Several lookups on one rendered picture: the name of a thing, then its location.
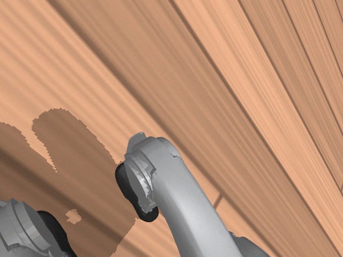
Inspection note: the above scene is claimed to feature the left robot foot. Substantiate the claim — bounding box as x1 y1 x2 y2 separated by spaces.
37 210 77 257

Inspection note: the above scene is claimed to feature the right robot foot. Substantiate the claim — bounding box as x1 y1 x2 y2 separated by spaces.
115 163 159 222

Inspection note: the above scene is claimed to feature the right robot hand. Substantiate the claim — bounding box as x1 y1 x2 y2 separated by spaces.
229 231 270 257

